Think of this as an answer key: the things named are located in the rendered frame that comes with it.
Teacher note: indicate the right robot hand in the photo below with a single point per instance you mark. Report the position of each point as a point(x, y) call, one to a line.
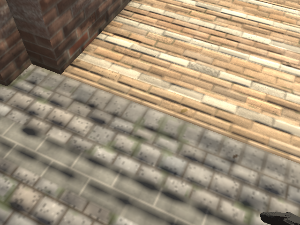
point(277, 218)

